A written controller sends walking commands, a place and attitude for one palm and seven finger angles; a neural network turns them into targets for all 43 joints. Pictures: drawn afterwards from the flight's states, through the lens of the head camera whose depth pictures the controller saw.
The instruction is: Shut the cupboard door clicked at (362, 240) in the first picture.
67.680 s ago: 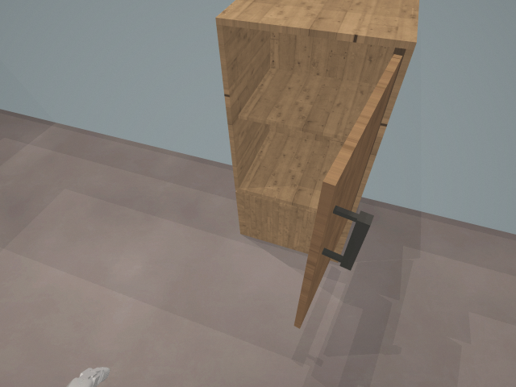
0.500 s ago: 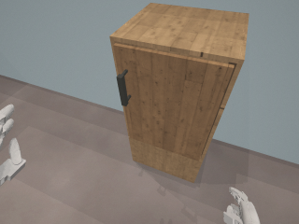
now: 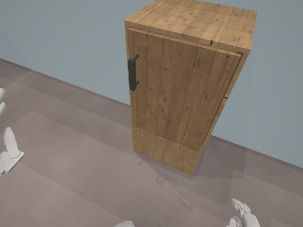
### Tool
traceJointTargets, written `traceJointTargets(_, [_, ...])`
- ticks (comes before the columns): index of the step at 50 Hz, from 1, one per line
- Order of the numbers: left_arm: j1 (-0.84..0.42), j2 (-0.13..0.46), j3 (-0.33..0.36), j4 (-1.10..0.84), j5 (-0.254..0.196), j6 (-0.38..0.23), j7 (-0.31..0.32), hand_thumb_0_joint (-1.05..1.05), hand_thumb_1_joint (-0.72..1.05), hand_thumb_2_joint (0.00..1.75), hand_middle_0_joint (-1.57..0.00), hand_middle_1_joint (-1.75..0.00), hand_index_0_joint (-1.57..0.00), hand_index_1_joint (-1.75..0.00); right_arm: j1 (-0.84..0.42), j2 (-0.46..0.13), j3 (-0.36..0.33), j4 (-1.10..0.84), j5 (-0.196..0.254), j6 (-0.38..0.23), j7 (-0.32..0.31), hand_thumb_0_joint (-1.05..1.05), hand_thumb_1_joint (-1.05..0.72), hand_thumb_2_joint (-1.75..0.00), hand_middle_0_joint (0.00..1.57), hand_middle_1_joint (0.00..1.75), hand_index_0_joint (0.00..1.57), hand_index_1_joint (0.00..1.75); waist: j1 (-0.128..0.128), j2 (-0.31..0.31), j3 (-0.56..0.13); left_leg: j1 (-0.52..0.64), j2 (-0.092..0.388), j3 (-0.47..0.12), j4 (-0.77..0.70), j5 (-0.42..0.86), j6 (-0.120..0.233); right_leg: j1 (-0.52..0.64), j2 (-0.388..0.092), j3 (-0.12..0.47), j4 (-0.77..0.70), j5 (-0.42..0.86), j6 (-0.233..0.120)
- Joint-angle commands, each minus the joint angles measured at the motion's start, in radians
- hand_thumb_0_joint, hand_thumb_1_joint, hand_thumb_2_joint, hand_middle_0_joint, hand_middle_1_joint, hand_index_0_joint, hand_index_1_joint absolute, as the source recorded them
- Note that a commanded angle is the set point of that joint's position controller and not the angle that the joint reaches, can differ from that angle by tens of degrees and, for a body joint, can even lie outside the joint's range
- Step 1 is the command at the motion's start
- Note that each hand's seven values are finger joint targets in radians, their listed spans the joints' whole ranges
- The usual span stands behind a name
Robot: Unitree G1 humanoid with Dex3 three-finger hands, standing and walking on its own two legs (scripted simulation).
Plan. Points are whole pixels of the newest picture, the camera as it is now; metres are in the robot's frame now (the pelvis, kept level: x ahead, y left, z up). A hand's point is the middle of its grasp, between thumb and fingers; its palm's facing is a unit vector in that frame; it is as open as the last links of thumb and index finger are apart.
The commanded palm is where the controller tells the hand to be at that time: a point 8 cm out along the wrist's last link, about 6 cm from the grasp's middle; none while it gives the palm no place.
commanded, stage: step back with the hand held close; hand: left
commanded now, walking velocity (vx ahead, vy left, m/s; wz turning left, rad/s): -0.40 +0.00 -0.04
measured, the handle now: (134, 73) +0.71 +0.12 +0.01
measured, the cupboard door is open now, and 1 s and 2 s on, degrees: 0 0 0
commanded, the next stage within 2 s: stop stepping back and stand still in 0.46 s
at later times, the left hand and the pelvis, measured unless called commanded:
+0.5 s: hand out of the picture +0.12 +0.29 +0.19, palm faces +0.40 -0.84 -0.37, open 7.4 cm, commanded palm +0.05 +0.34 +0.19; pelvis -0.09 +0.04 -0.01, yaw +0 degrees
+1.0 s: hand out of the picture -0.03 +0.35 +0.20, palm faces +0.28 -0.82 -0.49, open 7.4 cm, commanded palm -0.06 +0.40 +0.19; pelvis -0.24 +0.12 +0.00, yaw -7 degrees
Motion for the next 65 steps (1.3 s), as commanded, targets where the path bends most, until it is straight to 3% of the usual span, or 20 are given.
traceJointTargets(1, [-0.074,0.254,0.163,-0.164,-0.015,-0.052,0.044,0.0,0.9,0.9,-0.2,-0.3,-0.2,-0.3,-0.089,-0.111,-0.045,-0.133,-0.002,-0.041,-0.014,0.0,-0.9,-0.9,0.2,0.3,0.2,0.3,-0.028,-0.08,-0.068,0.18,0.015,-0.015,-0.01,-0.04,-0.006,-0.16,-0.176,0.181,-0.26,-0.199,-0.087])
traceJointTargets(6, [-0.055,0.255,0.219,-0.218,-0.006,-0.088,0.024,0.0,0.9,0.9,-0.2,-0.3,-0.2,-0.3,-0.145,-0.139,-0.054,-0.175,0.001,-0.077,-0.031,0.0,-0.9,-0.9,0.2,0.3,0.2,0.3,0.004,0.278,-0.096,-0.289,0.306,-0.378,-0.537,-0.502,0.124,0.294,0.101,0.006,0.31,-0.151,0.008])
traceJointTargets(13, [0.033,0.215,0.182,-0.239,-0.051,-0.107,-0.007,0.0,0.9,0.9,-0.2,-0.3,-0.2,-0.3,-0.105,-0.107,-0.048,-0.112,-0.014,-0.131,0.011,0.0,-0.9,-0.9,0.2,0.3,0.2,0.3,-0.003,0.201,-0.161,0.093,0.237,-0.139,-0.385,-0.176,0.014,0.147,0.04,0.011,-0.1,-0.249,-0.039])
traceJointTargets(18, [-0.149,0.23,0.111,-0.223,-0.03,-0.093,0.003,0.0,0.9,0.9,-0.2,-0.3,-0.2,-0.3,-0.115,-0.088,-0.048,-0.089,0.002,-0.12,-0.005,0.0,-0.9,-0.9,0.2,0.3,0.2,0.3,-0.031,-0.154,-0.166,0.431,0.072,0.055,-0.02,0.098,-0.043,-0.183,-0.168,0.187,-0.248,0.063,-0.062])
traceJointTargets(21, [-0.16,0.275,0.156,-0.221,-0.026,-0.064,0.002,0.0,0.9,0.9,-0.2,-0.3,-0.2,-0.3,-0.147,-0.097,-0.04,-0.089,-0.01,-0.099,-0.024,0.0,-0.9,-0.9,0.2,0.3,0.2,0.3,-0.032,0.029,-0.142,0.433,0.116,0.013,-0.151,0.31,-0.019,-0.167,-0.053,0.062,-0.144,0.083,-0.01])
traceJointTargets(26, [-0.055,0.284,0.242,-0.132,-0.045,-0.1,-0.019,0.0,0.9,0.9,-0.2,-0.3,-0.2,-0.3,-0.179,-0.125,-0.06,-0.131,-0.029,-0.079,-0.005,0.0,-0.9,-0.9,0.2,0.3,0.2,0.3,0.0,0.282,-0.078,-0.067,0.245,-0.168,-0.554,-0.485,-0.061,0.187,0.104,-0.035,0.037,-0.399,-0.079])
traceJointTargets(28, [-0.02,0.266,0.214,-0.198,-0.061,-0.11,-0.03,0.0,0.9,0.9,-0.2,-0.3,-0.2,-0.3,-0.143,-0.078,-0.055,-0.135,-0.023,-0.075,0.014,0.0,-0.9,-0.9,0.2,0.3,0.2,0.3,0.015,0.147,-0.165,0.054,0.148,-0.009,-0.369,-0.273,-0.098,0.137,0.049,-0.028,-0.065,-0.375,-0.112])
traceJointTargets(30, [0.026,0.284,0.204,-0.258,-0.054,-0.11,-0.026,0.0,0.9,0.9,-0.2,-0.3,-0.2,-0.3,-0.076,-0.076,-0.067,-0.124,-0.001,-0.081,0.018,0.0,-0.9,-0.9,0.2,0.3,0.2,0.3,-0.019,-0.172,-0.15,0.46,-0.03,0.125,0.257,-0.054,-0.114,-0.42,-0.192,0.214,-0.378,-0.565,-0.179])
traceJointTargets(32, [-0.005,0.241,0.164,-0.263,-0.037,-0.07,-0.011,0.0,0.9,0.9,-0.2,-0.3,-0.2,-0.3,-0.031,-0.075,-0.053,-0.095,-0.024,-0.063,0.02,0.0,-0.9,-0.9,0.2,0.3,0.2,0.3,-0.037,-0.248,-0.033,0.382,0.036,-0.048,0.49,-0.084,-0.073,-0.526,-0.308,0.267,-0.367,-0.562,-0.239])
traceJointTargets(35, [-0.303,0.171,0.085,-0.168,-0.017,-0.016,0.006,0.0,0.9,0.9,-0.2,-0.3,-0.2,-0.3,-0.045,-0.146,-0.023,-0.083,-0.014,-0.086,-0.014,0.0,-0.9,-0.9,0.2,0.3,0.2,0.3,-0.061,0.267,0.099,0.046,0.172,-0.229,-0.37,-0.278,-0.004,-0.154,0.001,-0.032,0.156,-0.382,-0.003])
traceJointTargets(37, [-0.406,0.217,0.109,-0.137,-0.003,-0.026,0.013,0.0,0.9,0.9,-0.2,-0.3,-0.2,-0.3,-0.073,-0.143,-0.045,-0.084,0.0,-0.14,-0.02,0.0,-0.9,-0.9,0.2,0.3,0.2,0.3,-0.031,0.301,0.0,-0.037,0.302,-0.449,-0.606,-0.694,0.007,0.013,0.081,0.017,0.446,-0.327,0.012])
traceJointTargets(39, [-0.291,0.194,0.097,-0.214,0.0,0.007,-0.01,0.0,0.9,0.9,-0.2,-0.3,-0.2,-0.3,-0.099,-0.13,-0.062,-0.119,0.001,-0.136,0.016,0.0,-0.9,-0.9,0.2,0.3,0.2,0.3,-0.001,0.316,-0.082,0.043,0.242,-0.353,-0.652,-0.651,-0.17,0.037,0.149,-0.041,0.555,-0.309,-0.007])
traceJointTargets(44, [0.127,0.242,0.16,-0.408,-0.049,0.034,-0.016,0.0,0.9,0.9,-0.2,-0.3,-0.2,-0.3,-0.128,-0.064,-0.061,-0.169,-0.02,-0.094,0.068,0.0,-0.9,-0.9,0.2,0.3,0.2,0.3,0.047,0.321,-0.189,-0.01,0.093,0.062,-0.521,-0.264,-0.213,0.442,0.175,-0.216,0.046,-0.371,-0.086])
traceJointTargets(46, [0.194,0.307,0.224,-0.37,-0.045,0.038,-0.011,0.0,0.9,0.9,-0.2,-0.3,-0.2,-0.3,-0.046,-0.051,-0.056,-0.125,0.021,-0.06,0.065,0.0,-0.9,-0.9,0.2,0.3,0.2,0.3,0.035,-0.248,-0.157,0.065,-0.037,0.166,0.342,-0.173,-0.134,0.159,-0.189,0.133,-0.31,-0.23,-0.217])
traceJointTargets(48, [-0.175,0.45,0.335,-0.446,-0.051,-0.026,0.014,0.0,0.9,0.9,-0.2,-0.3,-0.2,-0.3,-0.112,-0.073,-0.018,-0.135,-0.014,-0.055,0.039,0.0,-0.9,-0.9,0.2,0.3,0.2,0.3,-0.038,-0.139,0.005,-0.176,0.086,-0.056,0.674,-0.127,-0.041,-0.031,-0.422,0.387,-0.423,-0.31,-0.327])
traceJointTargets(49, [-0.193,0.385,0.291,-0.226,-0.029,-0.031,0.024,0.0,0.9,0.9,-0.2,-0.3,-0.2,-0.3,-0.101,-0.056,-0.008,-0.136,-0.024,-0.06,0.031,0.0,-0.9,-0.9,0.2,0.3,0.2,0.3,-0.062,-0.127,-0.011,-0.145,0.14,-0.049,0.529,-0.124,-0.039,-0.025,-0.396,0.341,-0.398,-0.473,-0.21])
traceJointTargets(55, [-0.193,0.175,0.059,-0.08,-0.008,0.032,0.031,0.0,0.9,0.9,-0.2,-0.3,-0.2,-0.3,-0.073,-0.094,-0.017,-0.099,-0.001,-0.058,-0.03,0.0,-0.9,-0.9,0.2,0.3,0.2,0.3,-0.047,-0.015,0.053,0.26,0.046,0.136,-0.083,-0.14,-0.004,-0.105,-0.168,0.065,-0.157,-0.522,-0.163])
traceJointTargets(57, [-0.203,0.192,0.069,-0.208,-0.017,0.01,0.023,0.0,0.9,0.9,-0.2,-0.3,-0.2,-0.3,-0.067,-0.138,-0.027,-0.14,0.001,-0.074,-0.03,0.0,-0.9,-0.9,0.2,0.3,0.2,0.3,-0.054,0.288,0.053,0.372,0.337,-0.41,-0.401,-0.229,0.114,-0.267,0.014,-0.092,0.283,-0.344,-0.037])
traceJointTargets(58, [-0.2,0.236,0.107,-0.233,-0.018,-0.016,0.009,0.0,0.9,0.9,-0.2,-0.3,-0.2,-0.3,-0.098,-0.117,-0.022,-0.147,-0.007,-0.08,-0.02,0.0,-0.9,-0.9,0.2,0.3,0.2,0.3,-0.046,0.206,0.06,0.298,0.425,-0.55,-0.505,-0.336,0.16,-0.263,0.009,-0.032,0.407,-0.3,-0.026])
traceJointTargets(65, [-0.015,0.208,0.148,-0.306,0.005,-0.009,0.007,0.0,0.9,0.9,-0.2,-0.3,-0.2,-0.3,-0.105,-0.095,-0.035,-0.138,-0.019,-0.057,0.02,0.0,-0.9,-0.9,0.2,0.3,0.2,0.3,-0.005,0.281,-0.03,0.039,0.292,-0.086,-0.509,-0.403,0.051,0.11,0.026,-0.125,0.214,-0.168,-0.043])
